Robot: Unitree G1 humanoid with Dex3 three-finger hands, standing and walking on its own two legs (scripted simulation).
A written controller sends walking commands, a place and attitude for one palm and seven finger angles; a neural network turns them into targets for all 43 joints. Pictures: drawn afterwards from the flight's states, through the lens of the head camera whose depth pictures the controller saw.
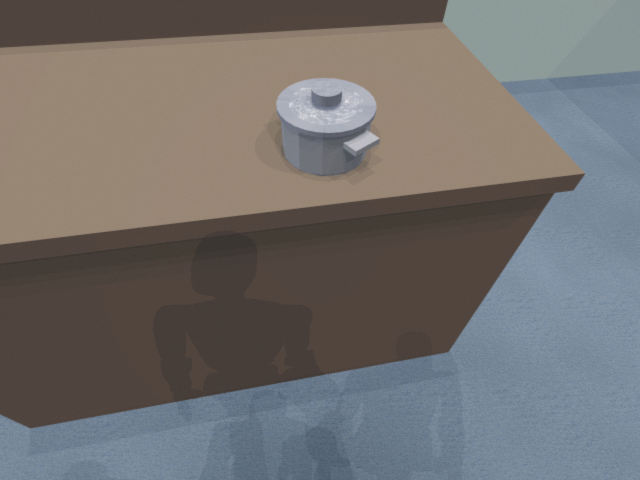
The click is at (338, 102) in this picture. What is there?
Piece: lid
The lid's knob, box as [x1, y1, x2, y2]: [311, 80, 341, 106]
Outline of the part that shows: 312,85 311,99 315,104 320,106 333,106 340,102 341,86 338,83 325,80 316,82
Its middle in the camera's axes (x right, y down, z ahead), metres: +0.01 -0.23 +0.61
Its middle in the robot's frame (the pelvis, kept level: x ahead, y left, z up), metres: +0.63 +0.03 +0.15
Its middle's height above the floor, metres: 0.92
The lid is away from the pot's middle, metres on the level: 0.00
